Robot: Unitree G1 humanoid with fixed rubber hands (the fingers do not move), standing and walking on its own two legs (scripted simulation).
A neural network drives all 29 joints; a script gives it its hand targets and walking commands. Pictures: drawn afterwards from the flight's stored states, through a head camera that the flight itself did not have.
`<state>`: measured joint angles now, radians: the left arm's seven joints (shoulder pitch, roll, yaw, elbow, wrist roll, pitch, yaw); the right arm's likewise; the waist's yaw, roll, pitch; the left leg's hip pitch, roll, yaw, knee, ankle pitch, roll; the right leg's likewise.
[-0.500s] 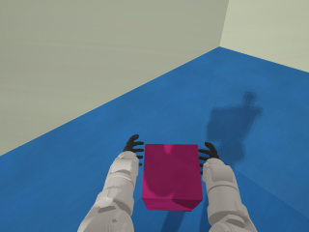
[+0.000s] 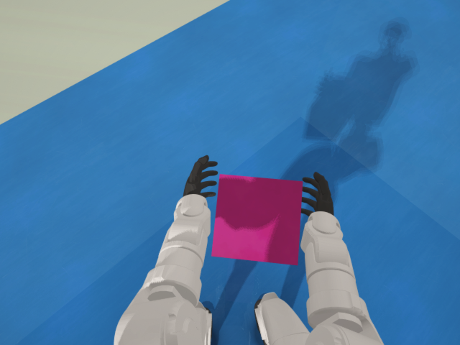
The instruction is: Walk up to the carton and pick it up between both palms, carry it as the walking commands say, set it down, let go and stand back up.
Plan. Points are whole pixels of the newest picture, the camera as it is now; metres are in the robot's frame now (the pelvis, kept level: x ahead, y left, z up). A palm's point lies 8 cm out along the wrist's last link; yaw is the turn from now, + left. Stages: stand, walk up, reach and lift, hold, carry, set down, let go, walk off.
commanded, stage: set down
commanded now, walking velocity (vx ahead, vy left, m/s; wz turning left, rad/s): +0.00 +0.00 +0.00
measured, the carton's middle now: (254, 217) +0.37 -0.08 -0.15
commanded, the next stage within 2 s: none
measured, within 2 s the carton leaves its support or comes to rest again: neither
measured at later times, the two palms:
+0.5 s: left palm (200, 202) +0.41 +0.04 -0.13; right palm (306, 215) +0.35 -0.19 -0.13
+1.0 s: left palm (209, 205) +0.44 +0.02 -0.22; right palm (302, 217) +0.38 -0.21 -0.22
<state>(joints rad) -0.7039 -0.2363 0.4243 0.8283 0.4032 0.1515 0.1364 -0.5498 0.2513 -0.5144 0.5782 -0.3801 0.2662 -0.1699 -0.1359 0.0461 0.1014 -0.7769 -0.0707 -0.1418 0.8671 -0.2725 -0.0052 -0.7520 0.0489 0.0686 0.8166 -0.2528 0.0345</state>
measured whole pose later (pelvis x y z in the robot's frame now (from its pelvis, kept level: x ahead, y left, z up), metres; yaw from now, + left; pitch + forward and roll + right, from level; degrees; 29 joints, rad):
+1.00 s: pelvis -0.01 +0.00 -0.16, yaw +1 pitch +33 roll -1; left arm -0.91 -0.16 0.35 0.91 0.25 0.12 0.28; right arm -0.76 0.14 -0.49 0.65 -0.26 0.24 -0.16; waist -0.16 0.11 -0.11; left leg -1.64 -0.15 -0.10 1.55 -0.48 -0.03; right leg -1.63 0.05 0.07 1.54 -0.49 0.07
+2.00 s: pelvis -0.03 +0.00 -0.28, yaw +0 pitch +40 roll -1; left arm -1.22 -0.06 0.38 0.93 0.21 0.18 0.28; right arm -1.09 0.02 -0.50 0.73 -0.26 0.28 -0.10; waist -0.14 0.11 0.05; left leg -2.12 -0.18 -0.09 1.92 -0.51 -0.07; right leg -2.10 0.07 0.07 1.91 -0.52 0.08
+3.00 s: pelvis -0.03 -0.01 -0.34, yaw +1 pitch +39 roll -1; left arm -1.37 0.00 0.34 1.00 0.16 0.16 0.23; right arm -1.23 -0.11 -0.46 0.84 -0.20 0.24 -0.05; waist -0.14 0.10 0.21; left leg -2.26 -0.20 -0.09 2.12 -0.54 -0.09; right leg -2.25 0.08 0.06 2.12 -0.56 0.08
